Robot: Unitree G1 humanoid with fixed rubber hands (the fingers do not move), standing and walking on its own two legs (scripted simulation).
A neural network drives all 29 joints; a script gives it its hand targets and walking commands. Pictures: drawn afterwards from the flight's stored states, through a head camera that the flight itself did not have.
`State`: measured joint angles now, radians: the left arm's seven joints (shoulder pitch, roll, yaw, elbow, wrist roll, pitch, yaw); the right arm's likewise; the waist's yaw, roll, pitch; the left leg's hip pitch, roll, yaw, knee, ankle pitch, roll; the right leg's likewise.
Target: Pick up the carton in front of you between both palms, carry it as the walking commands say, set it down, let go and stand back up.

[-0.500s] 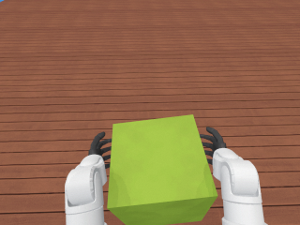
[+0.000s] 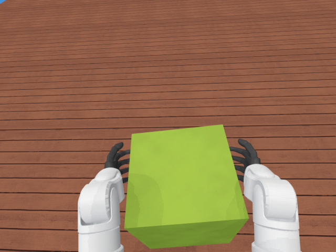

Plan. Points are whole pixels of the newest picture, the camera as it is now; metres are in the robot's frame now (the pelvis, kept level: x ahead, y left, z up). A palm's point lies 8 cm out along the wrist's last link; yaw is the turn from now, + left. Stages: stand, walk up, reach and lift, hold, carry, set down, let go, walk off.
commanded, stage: carry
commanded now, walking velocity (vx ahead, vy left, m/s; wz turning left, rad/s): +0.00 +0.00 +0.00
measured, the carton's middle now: (183, 191) +0.27 -0.01 -0.01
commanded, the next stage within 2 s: none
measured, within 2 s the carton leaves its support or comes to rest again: neither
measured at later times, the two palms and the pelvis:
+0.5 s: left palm (112, 145) +0.38 +0.17 +0.06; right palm (228, 138) +0.38 -0.13 +0.06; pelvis +0.10 +0.02 +0.00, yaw +0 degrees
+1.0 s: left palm (112, 152) +0.37 +0.17 +0.03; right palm (225, 149) +0.37 -0.12 +0.02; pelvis +0.07 +0.02 -0.01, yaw +0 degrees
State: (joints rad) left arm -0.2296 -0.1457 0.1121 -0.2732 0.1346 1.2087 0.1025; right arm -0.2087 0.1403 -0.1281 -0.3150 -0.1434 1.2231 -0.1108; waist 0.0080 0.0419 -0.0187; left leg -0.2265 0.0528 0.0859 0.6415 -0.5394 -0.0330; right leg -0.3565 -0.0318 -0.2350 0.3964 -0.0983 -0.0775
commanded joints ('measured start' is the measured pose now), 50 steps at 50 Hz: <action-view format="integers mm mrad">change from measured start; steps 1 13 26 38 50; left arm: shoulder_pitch -426 -401 -395 -394 -443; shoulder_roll -992 -932 -929 -881 -947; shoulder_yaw -698 -710 -679 -452 -525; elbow -96 55 127 426 412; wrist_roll -453 -396 -330 -123 -166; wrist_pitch -12 -41 -265 -516 -548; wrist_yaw -293 -299 -311 -312 -324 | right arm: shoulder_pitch -500 -403 -406 -478 -522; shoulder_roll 996 951 944 879 950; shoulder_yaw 762 717 680 492 568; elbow -96 113 168 405 374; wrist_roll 470 398 325 155 192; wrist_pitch -19 -54 -278 -539 -570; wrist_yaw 281 304 312 315 316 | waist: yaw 2 -4 -8 -6 -7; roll -179 -8 -46 -18 -43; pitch -457 -378 -404 -380 -385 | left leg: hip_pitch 4 110 157 160 113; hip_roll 5 112 91 117 110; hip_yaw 8 -16 11 9 7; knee -181 -130 -122 -145 -148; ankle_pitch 158 934 935 912 671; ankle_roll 1 11 16 25 39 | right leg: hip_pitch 432 244 260 236 222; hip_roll -240 -133 -116 -125 -142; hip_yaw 209 123 129 133 146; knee -67 178 168 156 152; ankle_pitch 390 515 546 420 316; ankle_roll -29 55 66 66 56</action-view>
